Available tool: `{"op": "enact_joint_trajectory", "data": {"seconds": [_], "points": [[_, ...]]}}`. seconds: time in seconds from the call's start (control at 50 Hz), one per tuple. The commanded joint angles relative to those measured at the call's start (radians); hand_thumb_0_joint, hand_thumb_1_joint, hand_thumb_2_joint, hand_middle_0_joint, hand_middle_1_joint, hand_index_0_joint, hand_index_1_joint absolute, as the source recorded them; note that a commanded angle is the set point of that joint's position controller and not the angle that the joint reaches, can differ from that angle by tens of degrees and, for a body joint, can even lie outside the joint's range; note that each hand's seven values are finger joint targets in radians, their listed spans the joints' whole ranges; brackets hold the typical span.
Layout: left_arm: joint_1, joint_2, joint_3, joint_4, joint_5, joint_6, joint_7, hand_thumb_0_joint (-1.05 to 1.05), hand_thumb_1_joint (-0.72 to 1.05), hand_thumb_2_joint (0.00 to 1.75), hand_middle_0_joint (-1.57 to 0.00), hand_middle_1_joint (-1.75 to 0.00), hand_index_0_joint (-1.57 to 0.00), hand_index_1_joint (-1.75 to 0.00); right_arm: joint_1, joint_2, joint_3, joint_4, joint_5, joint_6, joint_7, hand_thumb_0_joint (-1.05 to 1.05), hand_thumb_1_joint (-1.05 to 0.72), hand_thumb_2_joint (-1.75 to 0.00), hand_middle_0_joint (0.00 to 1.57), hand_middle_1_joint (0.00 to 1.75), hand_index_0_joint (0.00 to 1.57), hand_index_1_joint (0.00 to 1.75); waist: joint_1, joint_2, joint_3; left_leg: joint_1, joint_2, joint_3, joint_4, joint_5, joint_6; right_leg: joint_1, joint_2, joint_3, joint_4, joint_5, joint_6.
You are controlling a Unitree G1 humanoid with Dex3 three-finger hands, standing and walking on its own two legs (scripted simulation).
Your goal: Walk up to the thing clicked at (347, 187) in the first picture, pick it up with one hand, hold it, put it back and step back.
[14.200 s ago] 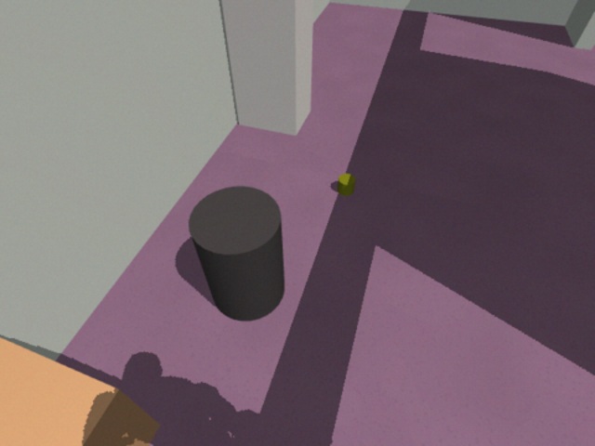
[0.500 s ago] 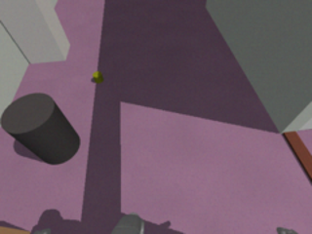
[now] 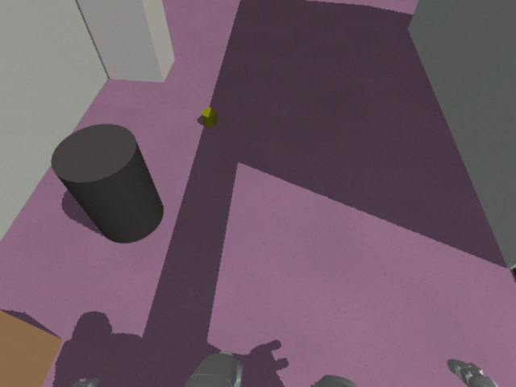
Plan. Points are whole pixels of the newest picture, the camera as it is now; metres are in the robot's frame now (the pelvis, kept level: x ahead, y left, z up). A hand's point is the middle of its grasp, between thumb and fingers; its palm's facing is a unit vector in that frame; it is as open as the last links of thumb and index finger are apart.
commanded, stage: walk up
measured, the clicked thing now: (209, 117) +1.50 +0.34 -0.70
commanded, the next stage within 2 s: stand in 0.88 s
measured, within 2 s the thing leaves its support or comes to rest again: neither
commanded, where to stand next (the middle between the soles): +0.08 -0.01 m, yaw +3 degrees
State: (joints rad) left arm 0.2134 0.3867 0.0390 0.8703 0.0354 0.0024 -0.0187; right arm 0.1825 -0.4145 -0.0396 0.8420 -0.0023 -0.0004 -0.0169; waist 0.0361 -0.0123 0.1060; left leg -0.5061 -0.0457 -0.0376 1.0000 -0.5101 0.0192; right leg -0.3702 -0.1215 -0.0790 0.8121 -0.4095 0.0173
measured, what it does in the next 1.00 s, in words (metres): stands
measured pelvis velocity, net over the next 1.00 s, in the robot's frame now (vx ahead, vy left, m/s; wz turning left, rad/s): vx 0.02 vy -0.01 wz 0.08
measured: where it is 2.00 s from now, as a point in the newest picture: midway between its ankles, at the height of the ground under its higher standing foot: outside the picture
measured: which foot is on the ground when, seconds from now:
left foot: down 0.00-1.00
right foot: down 0.00-1.00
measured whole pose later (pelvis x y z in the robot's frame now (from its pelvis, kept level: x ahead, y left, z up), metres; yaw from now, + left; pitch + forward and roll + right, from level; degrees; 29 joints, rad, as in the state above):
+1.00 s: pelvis +0.02 -0.01 +0.04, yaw +5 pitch -2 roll +0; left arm 0.07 0.37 0.00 1.15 0.00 -0.01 -0.01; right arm 0.04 -0.34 0.00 1.14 0.00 -0.01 0.01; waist 0.01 -0.01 0.05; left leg -0.16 -0.02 -0.07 0.36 -0.16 0.00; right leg -0.11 -0.06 -0.08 0.34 -0.18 0.04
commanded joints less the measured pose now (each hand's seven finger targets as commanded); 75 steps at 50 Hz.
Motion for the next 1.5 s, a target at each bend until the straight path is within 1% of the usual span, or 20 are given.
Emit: {"op": "enact_joint_trajectory", "data": {"seconds": [0.0,0.02,0.04,0.06,0.08,0.1,0.14,0.18,0.22,0.26,0.28,0.32,0.36,0.46,0.6,0.74,0.84,0.9,0.98,1.48], "points": [[-0.055,0.304,0.08,-0.069,-0.002,-0.025,0.012,0.0,0.9,0.9,-0.2,-0.3,-0.2,-0.3,0.097,-0.168,-0.071,-0.018,-0.002,-0.048,0.008,0.0,-0.9,-0.9,0.2,0.3,0.2,0.3,-0.046,-0.17,-0.124,0.207,-0.014,0.094,-0.315,0.137,0.005,0.021,-0.138,0.146,-0.215,0.208,-0.174],[-0.028,0.262,0.067,-0.065,-0.008,-0.017,0.012,0.0,0.9,0.9,-0.2,-0.3,-0.2,-0.3,0.107,-0.17,-0.075,-0.003,-0.009,-0.052,0.006,0.0,-0.9,-0.9,0.2,0.3,0.2,0.3,-0.048,-0.105,-0.15,0.301,-0.018,0.054,-0.423,0.164,0.011,-0.008,-0.106,0.103,-0.109,0.179,-0.143],[-0.015,0.204,0.049,-0.065,-0.016,-0.012,0.011,0.0,0.9,0.9,-0.2,-0.3,-0.2,-0.3,0.121,-0.183,-0.079,0.0,-0.021,-0.061,-0.003,0.0,-0.9,-0.9,0.2,0.3,0.2,0.3,-0.06,-0.005,-0.19,0.39,0.057,-0.12,-0.542,0.164,0.049,-0.07,-0.08,0.063,0.037,0.135,-0.09],[-0.007,0.12,0.027,-0.084,-0.027,-0.009,0.007,0.0,0.9,0.9,-0.2,-0.3,-0.2,-0.3,0.079,-0.252,-0.084,-0.027,-0.037,-0.072,-0.011,0.0,-0.9,-0.9,0.2,0.3,0.2,0.3,-0.036,0.203,-0.172,0.442,0.28,-0.507,-0.607,0.229,0.13,-0.26,0.029,0.048,0.151,-0.13,-0.019],[-0.039,0.226,0.056,-0.065,-0.029,-0.003,0.026,0.0,0.9,0.9,-0.2,-0.3,-0.2,-0.3,0.064,-0.327,-0.096,-0.028,-0.021,-0.067,-0.012,0.0,-0.9,-0.9,0.2,0.3,0.2,0.3,-0.061,0.124,-0.166,0.301,0.37,-0.603,-0.61,0.173,0.25,-0.186,0.012,0.134,0.132,-0.258,-0.031],[-0.056,0.246,0.057,-0.053,-0.031,-0.004,0.028,0.0,0.9,0.9,-0.2,-0.3,-0.2,-0.3,0.033,-0.299,-0.094,-0.029,-0.022,-0.065,-0.011,0.0,-0.9,-0.9,0.2,0.3,0.2,0.3,-0.047,0.065,-0.113,0.244,0.336,-0.532,-0.588,0.241,0.245,-0.145,0.0,0.149,0.14,-0.228,-0.033],[-0.003,0.209,0.051,-0.015,-0.04,-0.014,0.029,0.0,0.9,0.9,-0.2,-0.3,-0.2,-0.3,-0.037,-0.246,-0.063,-0.024,-0.016,-0.067,-0.017,0.0,-0.9,-0.9,0.2,0.3,0.2,0.3,-0.014,0.101,-0.138,0.275,0.277,-0.386,-0.505,0.468,0.197,-0.106,-0.002,0.13,0.07,-0.129,-0.037],[0.062,0.202,0.048,0.027,-0.039,-0.024,0.029,0.0,0.9,0.9,-0.2,-0.3,-0.2,-0.3,-0.064,-0.24,-0.054,-0.01,-0.004,-0.062,-0.014,0.0,-0.9,-0.9,0.2,0.3,0.2,0.3,0.011,0.141,-0.164,0.192,0.242,-0.278,-0.462,0.532,0.157,0.057,0.028,0.076,-0.09,-0.001,-0.043],[0.032,0.211,0.047,0.041,-0.026,-0.036,0.028,0.0,0.9,0.9,-0.2,-0.3,-0.2,-0.3,-0.071,-0.194,-0.036,0.003,0.004,-0.047,-0.007,0.0,-0.9,-0.9,0.2,0.3,0.2,0.3,0.012,0.066,-0.139,0.07,0.172,-0.195,-0.431,0.399,0.08,0.2,0.031,0.11,-0.258,0.182,-0.06],[-0.066,0.294,0.049,0.021,-0.017,-0.041,0.024,0.0,0.9,0.9,-0.2,-0.3,-0.2,-0.3,-0.047,-0.176,-0.035,0.034,0.008,-0.035,-0.004,0.0,-0.9,-0.9,0.2,0.3,0.2,0.3,-0.038,-0.086,-0.095,0.147,0.037,-0.076,-0.346,0.133,0.017,0.034,-0.138,0.327,-0.401,0.037,-0.154],[-0.123,0.282,0.04,0.012,-0.018,-0.038,0.02,0.0,0.9,0.9,-0.2,-0.3,-0.2,-0.3,-0.014,-0.179,-0.038,0.07,0.004,-0.03,-0.001,0.0,-0.9,-0.9,0.2,0.3,0.2,0.3,-0.071,-0.077,-0.079,0.226,0.034,-0.058,-0.364,0.071,0.01,-0.024,-0.153,0.321,-0.412,-0.031,-0.159],[-0.137,0.238,0.02,0.024,-0.026,-0.036,0.018,0.0,0.9,0.9,-0.2,-0.3,-0.2,-0.3,-0.045,-0.197,-0.037,0.091,-0.002,-0.036,0.007,0.0,-0.9,-0.9,0.2,0.3,0.2,0.3,-0.06,-0.006,-0.091,0.231,0.086,-0.15,-0.494,0.103,0.036,0.0,-0.058,0.199,-0.372,-0.035,-0.087],[-0.121,0.226,0.015,0.058,-0.028,-0.039,0.017,0.0,0.9,0.9,-0.2,-0.3,-0.2,-0.3,-0.088,-0.189,-0.025,0.104,-0.001,-0.041,0.013,0.0,-0.9,-0.9,0.2,0.3,0.2,0.3,-0.035,-0.035,-0.096,0.192,0.117,-0.185,-0.534,0.121,0.052,0.076,-0.017,0.149,-0.375,-0.002,-0.064],[-0.148,0.219,0.012,0.102,-0.038,-0.045,0.019,0.0,0.9,0.9,-0.2,-0.3,-0.2,-0.3,-0.095,-0.176,-0.007,0.166,0.002,-0.047,0.012,0.0,-0.9,-0.9,0.2,0.3,0.2,0.3,-0.033,-0.001,-0.141,0.233,0.117,-0.154,-0.57,0.363,0.024,0.198,-0.037,0.127,-0.401,0.177,-0.063],[-0.176,0.202,0.007,0.159,-0.043,-0.042,0.022,0.0,0.9,0.9,-0.2,-0.3,-0.2,-0.3,-0.14,-0.165,0.001,0.214,0.005,-0.045,0.008,0.0,-0.9,-0.9,0.2,0.3,0.2,0.3,-0.021,0.03,-0.186,0.307,0.136,-0.141,-0.598,0.562,0.018,0.279,-0.036,0.087,-0.448,0.305,-0.043],[-0.204,0.192,0.004,0.198,-0.038,-0.035,0.02,0.0,0.9,0.9,-0.2,-0.3,-0.2,-0.3,-0.178,-0.162,0.002,0.237,0.002,-0.038,0.007,0.0,-0.9,-0.9,0.2,0.3,0.2,0.3,-0.021,0.046,-0.169,0.31,0.145,-0.143,-0.659,0.53,0.011,0.306,-0.032,0.073,-0.494,0.266,-0.03],[-0.206,0.189,0.007,0.215,-0.033,-0.033,0.016,0.0,0.9,0.9,-0.2,-0.3,-0.2,-0.3,-0.193,-0.166,0.0,0.239,-0.002,-0.034,0.01,0.0,-0.9,-0.9,0.2,0.3,0.2,0.3,-0.023,0.049,-0.136,0.283,0.144,-0.158,-0.71,0.398,0.008,0.302,-0.026,0.071,-0.518,0.2,-0.024],[-0.212,0.188,0.003,0.217,-0.029,-0.039,0.02,0.0,0.9,0.9,-0.2,-0.3,-0.2,-0.3,-0.173,-0.148,-0.005,0.244,0.0,-0.035,0.011,0.0,-0.9,-0.9,0.2,0.3,0.2,0.3,-0.038,0.011,-0.165,0.356,0.148,-0.126,-0.698,0.531,-0.004,0.307,-0.032,0.098,-0.526,0.294,-0.028],[-0.2,0.187,0.003,0.22,-0.031,-0.039,0.022,0.0,0.9,0.9,-0.2,-0.3,-0.2,-0.3,-0.191,-0.15,-0.011,0.241,-0.003,-0.034,0.011,0.0,-0.9,-0.9,0.2,0.3,0.2,0.3,-0.033,0.023,-0.173,0.38,0.151,-0.114,-0.703,0.548,-0.003,0.305,-0.03,0.102,-0.534,0.306,-0.026],[-0.16,0.184,0.004,0.206,-0.025,-0.031,0.024,0.0,0.9,0.9,-0.2,-0.3,-0.2,-0.3,-0.14,-0.128,-0.011,0.264,-0.007,-0.02,0.016,0.0,-0.9,-0.9,0.2,0.3,0.2,0.3,-0.038,0.001,-0.099,0.327,0.136,-0.099,-0.735,0.34,-0.01,0.232,-0.019,0.137,-0.568,0.118,-0.032]]}}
